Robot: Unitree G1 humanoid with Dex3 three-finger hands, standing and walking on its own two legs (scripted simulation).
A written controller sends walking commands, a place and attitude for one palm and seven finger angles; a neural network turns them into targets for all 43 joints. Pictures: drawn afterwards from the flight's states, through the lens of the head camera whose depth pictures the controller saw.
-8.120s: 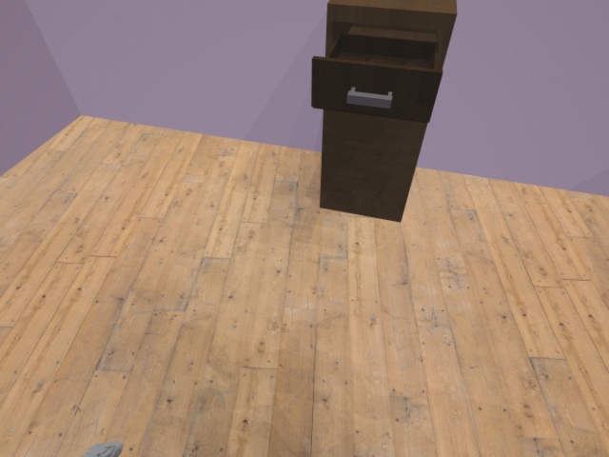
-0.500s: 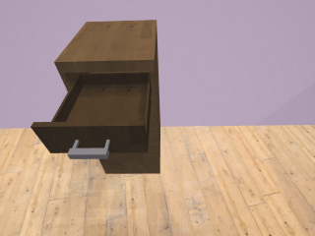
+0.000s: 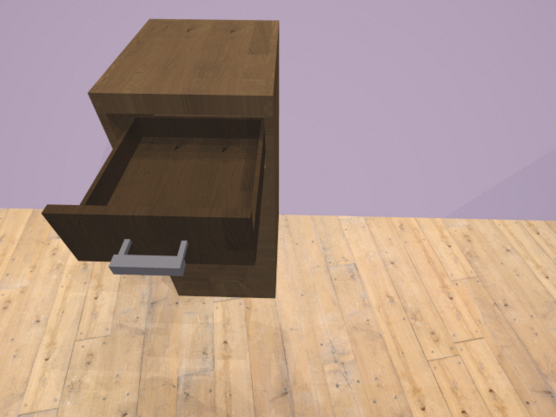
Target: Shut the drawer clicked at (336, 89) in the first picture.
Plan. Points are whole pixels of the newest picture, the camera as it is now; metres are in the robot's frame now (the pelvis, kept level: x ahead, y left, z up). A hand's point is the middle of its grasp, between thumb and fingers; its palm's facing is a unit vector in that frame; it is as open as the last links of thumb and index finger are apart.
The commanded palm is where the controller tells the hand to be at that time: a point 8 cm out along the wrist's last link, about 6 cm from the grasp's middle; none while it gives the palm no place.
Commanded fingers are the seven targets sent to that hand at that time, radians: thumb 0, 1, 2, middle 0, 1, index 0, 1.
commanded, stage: shuffle to correct the standing spot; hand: left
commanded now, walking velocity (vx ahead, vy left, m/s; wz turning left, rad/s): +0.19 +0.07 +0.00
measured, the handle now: (151, 255) +0.37 +0.25 +0.00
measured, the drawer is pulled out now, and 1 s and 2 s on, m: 0.29 0.29 0.29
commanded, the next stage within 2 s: come to a stop and stand still in 0.20 s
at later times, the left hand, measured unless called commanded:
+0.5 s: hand out of the picture +0.08 +0.20 -0.18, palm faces +0.08 -0.97 -0.21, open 7.3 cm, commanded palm none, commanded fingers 0.00 0.90 0.90 -0.20 -0.30 -0.20 -0.30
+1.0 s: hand out of the picture +0.08 +0.18 -0.17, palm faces +0.05 -0.98 -0.21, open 7.4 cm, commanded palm none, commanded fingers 0.00 0.90 0.90 -0.20 -0.30 -0.20 -0.30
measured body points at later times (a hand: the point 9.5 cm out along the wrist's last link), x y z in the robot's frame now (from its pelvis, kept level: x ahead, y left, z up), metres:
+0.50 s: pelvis +0.07 +0.02 +0.00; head +0.09 +0.02 +0.44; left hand +0.08 +0.25 -0.16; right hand +0.06 -0.18 -0.17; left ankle +0.06 +0.14 -0.71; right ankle +0.05 -0.08 -0.74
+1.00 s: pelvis +0.06 +0.01 +0.00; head +0.07 +0.00 +0.45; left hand +0.07 +0.24 -0.15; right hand +0.12 -0.22 -0.16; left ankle +0.10 +0.15 -0.74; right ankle +0.05 -0.08 -0.74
